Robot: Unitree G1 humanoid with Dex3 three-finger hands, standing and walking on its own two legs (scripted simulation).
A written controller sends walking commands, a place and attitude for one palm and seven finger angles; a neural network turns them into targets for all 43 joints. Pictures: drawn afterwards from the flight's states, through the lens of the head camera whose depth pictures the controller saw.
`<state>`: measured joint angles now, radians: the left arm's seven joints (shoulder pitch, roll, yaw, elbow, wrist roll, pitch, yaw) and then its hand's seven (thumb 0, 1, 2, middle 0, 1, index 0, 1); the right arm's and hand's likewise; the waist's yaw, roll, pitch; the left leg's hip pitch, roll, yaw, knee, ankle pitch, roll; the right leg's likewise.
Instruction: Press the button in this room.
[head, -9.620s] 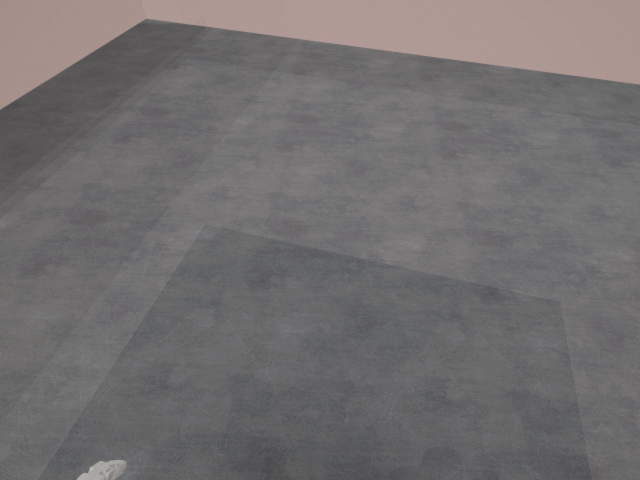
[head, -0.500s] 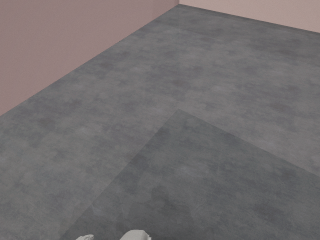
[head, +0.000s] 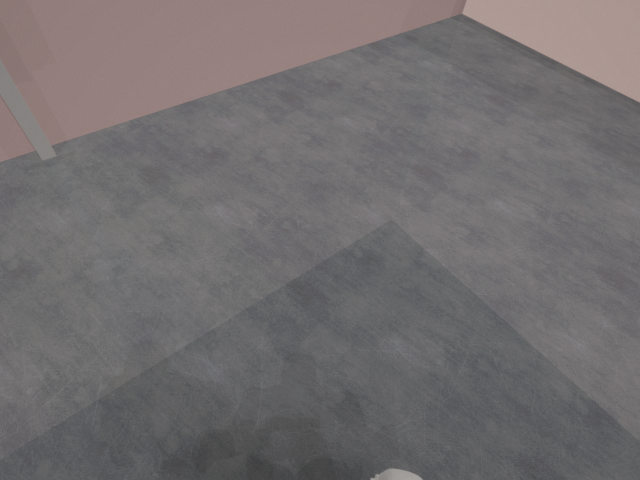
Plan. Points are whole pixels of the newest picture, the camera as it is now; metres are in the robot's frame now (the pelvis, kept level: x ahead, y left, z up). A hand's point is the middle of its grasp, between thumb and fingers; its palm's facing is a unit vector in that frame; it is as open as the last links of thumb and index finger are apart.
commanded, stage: turn or walk to find it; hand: left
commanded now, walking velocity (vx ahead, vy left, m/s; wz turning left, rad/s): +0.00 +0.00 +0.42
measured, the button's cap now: out of the picture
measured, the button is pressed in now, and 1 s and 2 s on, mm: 0 0 0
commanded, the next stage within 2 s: none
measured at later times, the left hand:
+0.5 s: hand out of the picture +0.03 +0.15 -0.15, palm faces +0.23 -0.94 -0.27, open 7.4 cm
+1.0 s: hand out of the picture -0.09 +0.21 -0.17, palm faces +0.46 -0.85 -0.25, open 7.4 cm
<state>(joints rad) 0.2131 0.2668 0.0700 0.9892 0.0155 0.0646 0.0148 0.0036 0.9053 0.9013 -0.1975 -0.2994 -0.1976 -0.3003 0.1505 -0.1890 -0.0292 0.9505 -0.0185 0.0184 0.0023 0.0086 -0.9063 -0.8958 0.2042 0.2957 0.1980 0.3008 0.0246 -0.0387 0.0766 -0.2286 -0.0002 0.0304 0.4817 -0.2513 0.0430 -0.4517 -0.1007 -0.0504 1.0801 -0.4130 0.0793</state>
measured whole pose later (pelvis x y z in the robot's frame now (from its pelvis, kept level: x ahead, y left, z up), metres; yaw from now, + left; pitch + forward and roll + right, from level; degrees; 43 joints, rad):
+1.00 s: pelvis -0.05 -0.01 +0.00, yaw +25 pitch +0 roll -1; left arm 0.20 0.26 0.07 0.97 0.01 0.06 0.02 0.00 0.91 0.90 -0.20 -0.30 -0.20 -0.30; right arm 0.15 -0.19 -0.03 0.94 -0.02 0.02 0.01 0.01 -0.90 -0.90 0.21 0.30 0.20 0.30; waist 0.02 -0.02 0.06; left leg -0.23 -0.01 0.00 0.45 -0.22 0.03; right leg -0.43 -0.09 -0.04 1.01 -0.41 0.09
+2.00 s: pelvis -0.07 -0.07 -0.01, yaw +50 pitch -1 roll +1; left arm 0.16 0.23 0.05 0.93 0.01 0.05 0.02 0.00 0.91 0.90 -0.20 -0.30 -0.20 -0.30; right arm 0.17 -0.20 -0.05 0.95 -0.03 0.04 0.01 0.01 -0.90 -0.90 0.21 0.30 0.20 0.30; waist -0.01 0.01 0.06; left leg -0.25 -0.02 -0.05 0.49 -0.22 -0.01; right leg -0.34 -0.05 -0.04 0.75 -0.41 0.07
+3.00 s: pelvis -0.08 -0.14 -0.01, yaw +77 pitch -1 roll +1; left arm 0.15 0.18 0.04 0.91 0.02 0.01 0.02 0.00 0.90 0.90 -0.20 -0.30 -0.20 -0.30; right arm 0.22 -0.23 -0.07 0.97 -0.02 0.06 0.01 0.01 -0.91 -0.90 0.21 0.30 0.20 0.30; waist -0.02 0.05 0.06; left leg -0.39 -0.04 -0.08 0.74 -0.39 -0.02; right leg -0.26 -0.04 -0.09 0.58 -0.30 -0.02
